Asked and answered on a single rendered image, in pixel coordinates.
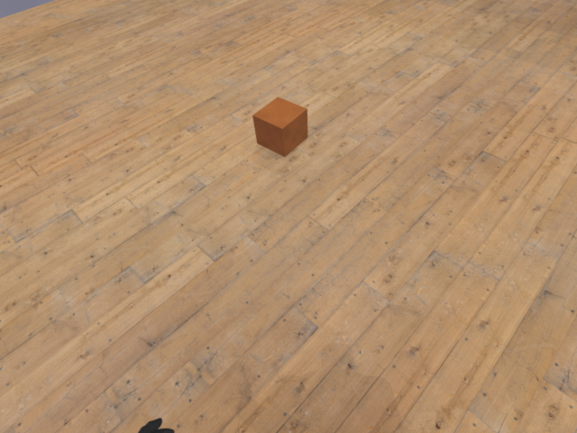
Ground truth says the carton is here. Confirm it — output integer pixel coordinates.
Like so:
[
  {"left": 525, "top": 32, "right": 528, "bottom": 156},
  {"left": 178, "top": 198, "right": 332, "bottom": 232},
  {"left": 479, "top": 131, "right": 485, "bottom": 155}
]
[{"left": 252, "top": 97, "right": 307, "bottom": 157}]

